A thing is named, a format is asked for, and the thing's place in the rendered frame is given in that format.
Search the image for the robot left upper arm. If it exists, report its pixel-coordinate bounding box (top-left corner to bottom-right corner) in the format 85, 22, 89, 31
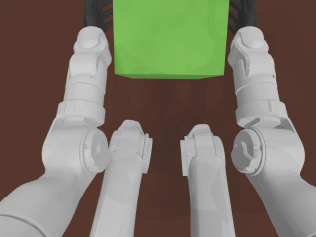
0, 126, 111, 237

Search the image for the right robot thigh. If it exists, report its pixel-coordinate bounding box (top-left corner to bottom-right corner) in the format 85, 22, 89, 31
180, 132, 236, 237

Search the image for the right robot hand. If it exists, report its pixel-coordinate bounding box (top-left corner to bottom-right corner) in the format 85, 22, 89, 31
227, 0, 258, 37

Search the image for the robot right upper arm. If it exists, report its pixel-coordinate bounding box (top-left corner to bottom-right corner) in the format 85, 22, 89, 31
231, 126, 316, 237

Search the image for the left robot forearm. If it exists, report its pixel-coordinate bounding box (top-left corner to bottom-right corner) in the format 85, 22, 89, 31
42, 26, 112, 162

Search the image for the carton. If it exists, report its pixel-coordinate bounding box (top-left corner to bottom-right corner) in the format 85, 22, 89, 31
113, 0, 230, 79

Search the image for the left robot thigh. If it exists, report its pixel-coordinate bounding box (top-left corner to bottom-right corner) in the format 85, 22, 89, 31
89, 127, 153, 237

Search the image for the right robot forearm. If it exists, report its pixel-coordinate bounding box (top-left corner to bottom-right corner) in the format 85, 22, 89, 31
227, 26, 305, 164

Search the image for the left robot hand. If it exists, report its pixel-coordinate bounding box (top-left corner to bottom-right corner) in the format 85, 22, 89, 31
83, 0, 114, 33

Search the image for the robot thigh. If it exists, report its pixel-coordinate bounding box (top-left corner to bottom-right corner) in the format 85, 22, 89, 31
89, 127, 153, 237
180, 132, 236, 237

